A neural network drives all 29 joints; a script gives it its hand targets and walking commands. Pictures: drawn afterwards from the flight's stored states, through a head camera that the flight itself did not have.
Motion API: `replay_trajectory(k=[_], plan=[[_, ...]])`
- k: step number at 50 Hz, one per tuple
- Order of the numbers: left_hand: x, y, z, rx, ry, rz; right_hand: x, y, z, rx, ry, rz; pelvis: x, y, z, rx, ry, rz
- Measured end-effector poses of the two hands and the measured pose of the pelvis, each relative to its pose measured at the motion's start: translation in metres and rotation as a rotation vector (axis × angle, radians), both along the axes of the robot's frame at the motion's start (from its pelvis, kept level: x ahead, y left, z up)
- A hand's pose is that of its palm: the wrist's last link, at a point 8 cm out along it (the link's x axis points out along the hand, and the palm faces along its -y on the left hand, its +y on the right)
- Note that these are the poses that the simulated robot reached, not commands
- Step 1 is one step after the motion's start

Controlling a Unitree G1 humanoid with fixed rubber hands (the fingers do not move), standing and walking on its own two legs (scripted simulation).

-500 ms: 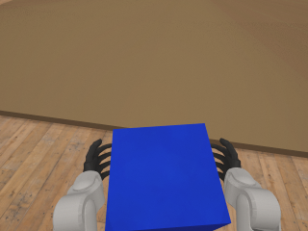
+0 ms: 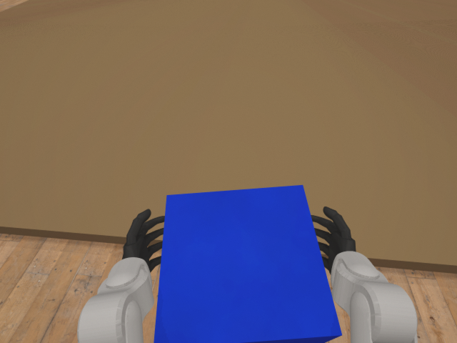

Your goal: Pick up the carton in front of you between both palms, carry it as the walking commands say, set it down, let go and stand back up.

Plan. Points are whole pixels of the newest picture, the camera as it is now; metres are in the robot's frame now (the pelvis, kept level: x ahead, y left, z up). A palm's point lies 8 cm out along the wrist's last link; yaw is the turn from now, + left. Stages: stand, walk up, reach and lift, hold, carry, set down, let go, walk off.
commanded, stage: carry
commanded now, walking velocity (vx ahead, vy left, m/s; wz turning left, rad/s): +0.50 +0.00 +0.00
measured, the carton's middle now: (241, 280) +0.23 +0.00 +0.02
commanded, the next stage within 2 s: none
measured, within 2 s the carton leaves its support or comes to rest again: neither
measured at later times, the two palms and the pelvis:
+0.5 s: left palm (157, 91) +0.66 +0.18 +0.14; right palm (283, 85) +0.65 -0.14 +0.15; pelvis +0.32 +0.02 -0.01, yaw -1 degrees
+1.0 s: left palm (171, 39) +1.02 +0.18 +0.14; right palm (260, 36) +1.02 -0.13 +0.14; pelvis +0.66 +0.01 +0.03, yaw +0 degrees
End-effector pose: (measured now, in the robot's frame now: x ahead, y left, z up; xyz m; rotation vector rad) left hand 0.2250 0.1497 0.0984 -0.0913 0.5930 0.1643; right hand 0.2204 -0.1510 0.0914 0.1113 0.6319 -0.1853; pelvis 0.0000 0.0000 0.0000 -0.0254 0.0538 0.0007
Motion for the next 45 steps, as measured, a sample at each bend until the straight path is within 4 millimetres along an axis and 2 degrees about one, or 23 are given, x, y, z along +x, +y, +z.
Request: replay_trajectory(k=[2,4,9,13,17,21,25,28,32,37,41,45], plan=[[0.026,-0.003,-0.004,0.005,0.017,0.022,0.032,-0.003,-0.005,0.008,0.016,0.023,0.024,-0.007,-0.001,-0.004,0.002,0.014],[0.046,-0.002,0.000,-0.003,0.028,0.053,0.061,-0.003,0.000,0.004,0.025,0.050,0.044,-0.013,0.006,0.007,0.006,0.027],[0.108,-0.001,0.033,-0.004,-0.035,0.091,0.134,-0.001,0.031,0.006,-0.039,0.085,0.098,-0.019,0.024,0.028,0.016,0.031],[0.176,-0.001,0.057,-0.007,-0.097,0.082,0.198,-0.004,0.054,-0.009,-0.099,0.045,0.148,-0.017,0.030,0.036,0.022,0.021],[0.254,0.003,0.069,0.004,-0.123,0.074,0.270,-0.004,0.066,-0.030,-0.127,-0.002,0.201,-0.009,0.028,0.028,0.017,0.007],[0.339,0.014,0.064,0.001,-0.122,0.071,0.350,0.005,0.067,-0.053,-0.129,-0.027,0.260,0.005,0.015,0.011,0.011,-0.005],[0.430,0.027,0.045,-0.013,-0.117,0.056,0.431,0.015,0.057,-0.072,-0.127,-0.071,0.321,0.022,-0.007,0.015,0.000,-0.022],[0.488,0.031,0.028,-0.022,-0.051,0.046,0.475,0.021,0.042,-0.045,-0.061,-0.092,0.353,0.032,-0.003,0.011,0.014,-0.021],[0.551,0.032,0.017,-0.072,0.003,0.052,0.526,0.025,0.030,-0.006,-0.012,-0.110,0.395,0.040,0.011,0.001,0.042,-0.021],[0.620,0.035,0.020,-0.076,-0.037,0.069,0.594,0.026,0.032,0.007,-0.053,-0.131,0.458,0.042,0.020,-0.004,0.065,-0.016],[0.673,0.034,0.028,-0.074,-0.091,0.079,0.651,0.025,0.040,0.015,-0.107,-0.122,0.519,0.036,0.018,0.001,0.066,-0.005],[0.732,0.028,0.036,-0.064,-0.131,0.084,0.716,0.020,0.046,0.018,-0.145,-0.098,0.591,0.026,0.012,-0.001,0.061,0.003]])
